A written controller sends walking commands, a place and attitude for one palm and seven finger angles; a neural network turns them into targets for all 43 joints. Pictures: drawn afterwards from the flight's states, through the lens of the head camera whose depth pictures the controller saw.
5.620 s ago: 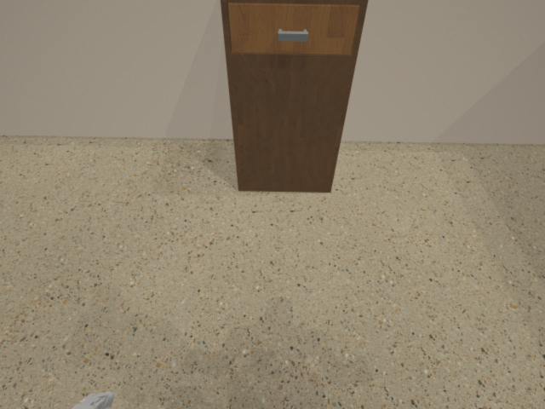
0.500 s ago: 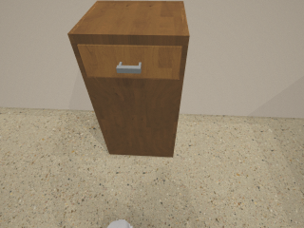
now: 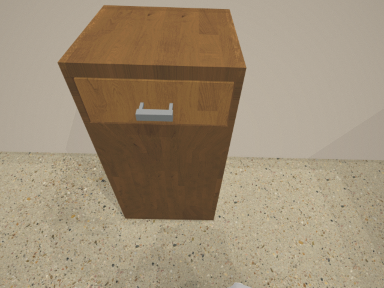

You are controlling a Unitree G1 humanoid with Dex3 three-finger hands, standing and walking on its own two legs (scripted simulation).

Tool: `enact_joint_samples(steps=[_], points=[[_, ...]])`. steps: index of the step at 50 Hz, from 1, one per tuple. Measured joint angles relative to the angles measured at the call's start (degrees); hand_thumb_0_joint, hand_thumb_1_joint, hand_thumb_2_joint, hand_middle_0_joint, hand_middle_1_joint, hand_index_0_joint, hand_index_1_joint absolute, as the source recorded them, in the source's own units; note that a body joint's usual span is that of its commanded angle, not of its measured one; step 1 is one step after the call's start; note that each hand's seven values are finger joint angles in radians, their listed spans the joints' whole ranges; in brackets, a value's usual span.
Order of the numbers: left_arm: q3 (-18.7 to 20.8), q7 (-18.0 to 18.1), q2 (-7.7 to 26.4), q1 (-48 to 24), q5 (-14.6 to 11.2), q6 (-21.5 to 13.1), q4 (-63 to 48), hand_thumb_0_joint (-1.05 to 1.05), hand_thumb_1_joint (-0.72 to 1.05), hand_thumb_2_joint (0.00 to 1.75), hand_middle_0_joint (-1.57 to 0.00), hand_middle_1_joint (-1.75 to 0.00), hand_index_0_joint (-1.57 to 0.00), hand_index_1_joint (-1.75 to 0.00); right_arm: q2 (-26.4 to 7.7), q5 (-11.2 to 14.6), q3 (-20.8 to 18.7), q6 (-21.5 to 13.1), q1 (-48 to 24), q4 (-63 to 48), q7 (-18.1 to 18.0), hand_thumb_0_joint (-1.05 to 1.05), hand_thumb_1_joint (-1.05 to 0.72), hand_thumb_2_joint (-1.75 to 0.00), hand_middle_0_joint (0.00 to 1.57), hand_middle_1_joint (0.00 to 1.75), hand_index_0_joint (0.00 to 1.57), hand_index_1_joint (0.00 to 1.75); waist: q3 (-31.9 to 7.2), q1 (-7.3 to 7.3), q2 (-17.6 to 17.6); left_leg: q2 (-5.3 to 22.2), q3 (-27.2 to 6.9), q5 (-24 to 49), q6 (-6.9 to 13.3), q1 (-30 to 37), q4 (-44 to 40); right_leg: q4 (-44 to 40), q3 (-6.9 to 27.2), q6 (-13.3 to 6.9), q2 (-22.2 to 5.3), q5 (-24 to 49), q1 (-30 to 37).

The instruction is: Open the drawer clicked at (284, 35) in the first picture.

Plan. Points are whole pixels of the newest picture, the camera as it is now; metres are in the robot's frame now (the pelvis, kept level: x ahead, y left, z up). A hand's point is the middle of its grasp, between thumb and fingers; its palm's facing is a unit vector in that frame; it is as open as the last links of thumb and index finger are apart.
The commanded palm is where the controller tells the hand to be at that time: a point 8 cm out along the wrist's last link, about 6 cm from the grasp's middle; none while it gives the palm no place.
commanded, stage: come to a stop and stand still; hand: left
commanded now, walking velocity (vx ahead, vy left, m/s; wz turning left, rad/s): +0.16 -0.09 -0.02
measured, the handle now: (155, 110) +0.57 +0.14 +0.04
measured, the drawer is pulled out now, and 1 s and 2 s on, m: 0.00 0.00 0.00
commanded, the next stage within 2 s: look again from close up in 1.42 s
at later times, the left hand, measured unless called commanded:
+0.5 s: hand out of the picture +0.12 +0.15 -0.16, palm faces +0.08 -0.96 -0.28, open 7.3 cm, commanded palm none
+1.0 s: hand out of the picture -0.02 +0.17 -0.17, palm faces +0.05 -0.98 -0.21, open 7.4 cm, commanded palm none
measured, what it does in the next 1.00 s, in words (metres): steps on the spot: right foot, then left foot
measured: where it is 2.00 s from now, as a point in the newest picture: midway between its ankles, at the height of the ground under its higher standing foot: outside the picture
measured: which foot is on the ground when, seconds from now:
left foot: down 0.00-0.14, up 0.16-0.62, down 0.64-1.00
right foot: up 0.00-0.10, down 0.12-0.66, up 0.68-0.92, down 0.94-1.00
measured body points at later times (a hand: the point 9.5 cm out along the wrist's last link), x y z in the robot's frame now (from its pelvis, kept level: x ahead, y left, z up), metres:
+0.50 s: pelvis +0.04 -0.04 +0.00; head +0.07 -0.07 +0.44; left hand +0.11 +0.20 -0.14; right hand +0.10 -0.29 -0.17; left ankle +0.00 +0.11 -0.68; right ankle +0.14 -0.14 -0.74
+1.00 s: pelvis +0.00 +0.00 +0.00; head +0.02 -0.02 +0.45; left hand -0.03 +0.22 -0.15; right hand +0.01 -0.23 -0.17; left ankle -0.02 +0.11 -0.74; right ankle -0.03 -0.11 -0.74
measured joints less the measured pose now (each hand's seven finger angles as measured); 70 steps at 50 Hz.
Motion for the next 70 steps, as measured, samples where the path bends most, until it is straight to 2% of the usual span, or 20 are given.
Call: enact_joint_samples(steps=[4, 6, 8, 10, 14, 20, 25, 28, 31, 32, 35, 38, 40, 43, 46, 48, 50, 53, 61, 70], points=[[-0.1, -0.4, 0.0, -2.9, -0.1, -0.2, -1.5, 0.0, 0.91, 0.9, -0.19, -0.3, -0.19, -0.3, 0.2, -0.3, -0.1, 1.1, 2.6, 1.3, 0.3, 0.0, -0.92, -0.9, 0.2, 0.29, 0.2, 0.3, 0.9, -1.69, 1.3, 1.2, 0.0, -3.4, -2.0, 2.0, 2.1, -9.8, -1.0, -0.6, 1.0, 0.7, 3.1], [-0.4, -0.4, 0.1, -3.4, 0.0, -1.0, -2.0, 0.0, 0.91, 0.9, -0.19, -0.3, -0.2, -0.3, 0.3, -0.1, 0.0, 1.6, 4.1, 2.0, 0.3, 0.0, -0.92, -0.9, 0.2, 0.29, 0.2, 0.3, 1.2, -2.15, 1.8, 2.2, -0.1, -6.6, -3.3, 2.0, 5.8, -15.4, -1.8, -1.3, 1.9, 5.2, 6.3], [-0.9, 0.1, -1.0, -4.4, -0.1, -2.1, -1.6, 0.0, 0.91, 0.9, -0.19, -0.3, -0.2, -0.3, -0.3, 0.6, 0.1, 2.4, 4.0, 3.0, 0.2, 0.0, -0.91, -0.9, 0.2, 0.29, 0.2, 0.3, 2.2, -2.44, 3.7, 3.7, -2.5, -11.1, -2.6, -0.6, 13.6, -13.4, -2.9, -3.8, 3.2, 4.4, 6.5], [-1.9, 0.5, -2.2, -5.0, -0.3, -2.2, -1.4, 0.0, 0.91, 0.9, -0.19, -0.3, -0.2, -0.3, -0.8, 1.2, 0.1, 3.5, 3.5, 3.1, -0.2, 0.0, -0.91, -0.9, 0.2, 0.29, 0.2, 0.3, 2.9, -2.8, 4.8, 3.0, -5.7, -15.7, -1.9, -4.4, 21.8, -13.4, -3.9, -4.9, 3.6, 2.3, 7.7], [-2.6, 1.5, -4.1, -5.6, -0.3, -0.7, -1.8, 0.0, 0.91, 0.9, -0.2, -0.3, -0.2, -0.3, -1.2, 1.7, -0.3, 5.4, 1.0, 2.5, -0.5, 0.0, -0.91, -0.9, 0.2, 0.29, 0.2, 0.3, 3.6, -1.74, 4.1, 0.4, -7.7, -16.5, -1.9, -11.8, 33.2, -16.7, -4.2, -5.3, 3.2, 3.3, 9.4], [-1.4, 2.4, -3.7, -6.0, -0.3, 0.7, -3.1, -0.02, 0.92, 0.9, -0.2, -0.3, -0.21, -0.3, -3.0, 0.9, -1.5, 7.2, -4.1, -0.8, 0.3, 0.0, -0.91, -0.9, 0.2, 0.29, 0.2, 0.3, 4.1, 0.2, 3.7, -1.3, -9.2, -10.5, -2.9, -19.2, 39.8, -20.6, -4.2, -5.3, 2.7, 6.6, 8.9], [-0.8, 2.3, -1.7, -4.2, 0.4, 1.8, -2.8, -0.01, 0.91, 0.9, -0.2, -0.3, -0.21, -0.3, -4.2, 0.6, -1.7, 6.9, -6.5, -3.1, 0.9, 0.0, -0.91, -0.9, 0.2, 0.29, 0.2, 0.3, 3.0, 1.39, 2.9, -1.0, -9.3, -8.8, -2.8, -17.2, 32.7, -22.4, -4.0, -4.7, 2.2, 8.9, 8.0], [-0.3, 2.1, -0.2, -2.6, 0.7, 2.2, -2.5, -0.01, 0.91, 0.9, -0.2, -0.3, -0.21, -0.3, -4.1, 0.7, -1.4, 6.3, -6.7, -3.8, 1.1, 0.0, -0.91, -0.9, 0.2, 0.29, 0.2, 0.3, 1.9, 2.4, 1.9, -0.7, -8.9, -9.8, -2.0, -13.3, 24.4, -23.3, -3.8, -4.2, 2.2, 10.2, 7.4], [0.0, 2.0, 1.1, -0.8, 0.5, 2.8, -1.7, 0.0, 0.91, 0.9, -0.2, -0.3, -0.2, -0.3, -3.8, 0.9, -0.8, 5.2, -5.9, -4.5, 1.2, 0.0, -0.91, -0.9, 0.2, 0.29, 0.2, 0.3, 0.5, 2.75, 0.9, -0.8, -8.2, -6.3, -1.0, -7.3, 11.8, -23.1, -3.6, -3.2, 2.3, 11.2, 6.2], [0.0, 1.9, 1.4, -0.2, 0.3, 3.1, -1.3, 0.0, 0.91, 0.9, -0.2, -0.3, -0.2, -0.3, -3.8, 0.8, -0.6, 4.7, -5.2, -4.7, 1.1, 0.0, -0.91, -0.9, 0.2, 0.29, 0.2, 0.3, -0.1, 2.49, 1.2, -0.6, -8.7, -4.8, -0.4, -5.9, 7.7, -21.5, -3.7, -2.7, 2.6, 9.9, 5.2], [0.1, 1.7, 2.3, 1.3, -0.2, 4.3, 0.2, 0.0, 0.91, 0.9, -0.2, -0.3, -0.2, -0.3, -2.0, 0.3, 0.3, 5.0, -3.5, -4.0, 0.6, 0.0, -0.91, -0.9, 0.2, 0.29, 0.2, 0.3, -0.7, 1.91, -0.6, -1.5, -8.6, -2.2, 0.1, -5.7, 6.7, -13.1, -0.1, -1.4, 3.3, -2.0, 2.8], [0.1, 1.1, 2.2, 3.0, 0.0, 4.4, 0.9, 0.0, 0.91, 0.9, -0.2, -0.3, -0.2, -0.3, -0.8, 0.3, 1.4, 5.5, -1.8, -2.6, 0.2, 0.0, -0.91, -0.9, 0.2, 0.29, 0.2, 0.3, -1.8, 1.98, -0.4, -1.6, -9.1, 0.0, 0.5, -4.9, 3.1, -1.4, 3.1, -0.8, 5.0, -4.3, 1.6], [-0.2, 1.1, 1.9, 4.2, 0.0, 3.7, 1.3, 0.0, 0.91, 0.9, -0.19, -0.3, -0.2, -0.3, -0.1, 0.5, 2.0, 5.4, -1.6, -1.6, -0.1, 0.0, -0.91, -0.9, 0.2, 0.29, 0.2, 0.3, -1.7, 2.48, -0.6, -2.1, -8.7, 1.0, 0.7, -4.7, 1.5, 2.2, 4.1, -0.4, 5.4, -4.6, 2.8], [-1.1, 1.3, 1.0, 5.6, -0.3, 3.2, 2.6, 0.0, 0.91, 0.9, -0.19, -0.3, -0.2, -0.3, 0.1, 0.5, 2.1, 4.8, -1.9, -0.6, -0.8, 0.01, -0.92, -0.9, 0.2, 0.29, 0.2, 0.3, -1.1, 2.52, -0.8, -3.1, -7.7, 1.7, 1.1, -4.8, 0.6, -2.5, 4.0, 0.2, 4.8, -7.0, 7.9], [-2.1, 1.5, -0.3, 5.9, -0.8, 2.6, 4.0, 0.0, 0.91, 0.9, -0.19, -0.3, -0.2, -0.3, -0.2, 0.8, 1.9, 3.7, -2.2, -0.1, -0.9, 0.01, -0.93, -0.9, 0.2, 0.3, 0.21, 0.3, -0.2, 1.83, -0.6, -3.9, -6.8, 1.3, 1.1, -5.7, 1.7, -14.8, 3.5, 0.4, 4.5, -5.0, 14.8], [-2.6, 1.9, -1.7, 5.4, -0.9, 1.8, 5.2, 0.0, 0.91, 0.9, -0.19, -0.3, -0.2, -0.3, -0.8, 1.3, 1.7, 3.3, -2.6, 0.7, -0.9, 0.01, -0.93, -0.9, 0.2, 0.29, 0.21, 0.3, 0.5, 1.54, 1.1, -3.3, -6.6, 0.5, 0.7, -6.5, 3.6, -20.4, 3.3, -1.2, 5.3, -3.7, 17.6], [-3.4, 2.0, -3.3, 5.0, -0.9, 1.1, 5.8, 0.0, 0.91, 0.9, -0.19, -0.3, -0.2, -0.3, -1.4, 1.6, 1.6, 3.3, -2.7, 1.3, -0.8, 0.01, -0.93, -0.9, 0.2, 0.29, 0.2, 0.3, 1.0, 0.67, 3.2, -2.4, -7.1, 0.7, 0.0, -6.1, 3.3, -21.6, 2.8, -2.2, 6.3, -3.1, 18.4], [-4.0, 2.1, -4.3, 4.6, -1.0, 0.3, 5.9, 0.0, 0.91, 0.9, -0.2, -0.3, -0.2, -0.3, -1.2, 1.5, 1.8, 3.5, -2.5, 2.3, -0.7, 0.01, -0.92, -0.9, 0.2, 0.29, 0.2, 0.3, 0.9, 0.09, 3.8, -2.1, -7.4, 1.6, -0.1, -5.3, 2.1, -22.4, 2.5, -2.7, 6.6, -2.3, 19.1], [-3.9, 2.7, -3.1, 3.7, -1.1, 0.4, 5.9, 0.01, 0.93, 0.9, -0.2, -0.3, -0.2, -0.3, 0.6, 1.3, 2.7, 3.5, -1.1, 4.7, -0.6, 0.0, -0.92, -0.9, 0.2, 0.29, 0.2, 0.3, 0.1, 0.02, 2.2, -0.9, -7.8, 2.7, -1.0, -3.7, 0.9, -24.1, 2.1, -3.6, 7.8, -1.1, 20.9], [-3.8, 2.3, -3.3, 4.3, -1.3, 0.4, 5.6, 0.01, 0.92, 0.9, -0.2, -0.3, -0.2, -0.3, 0.7, 1.0, 2.7, 3.7, 0.2, 5.2, -0.7, 0.0, -0.91, -0.9, 0.2, 0.29, 0.2, 0.3, 0.4, 0.09, 2.0, -0.3, -8.2, 3.4, -1.3, -4.5, 0.8, -25.3, 1.7, -4.1, 8.5, 0.0, 20.7]])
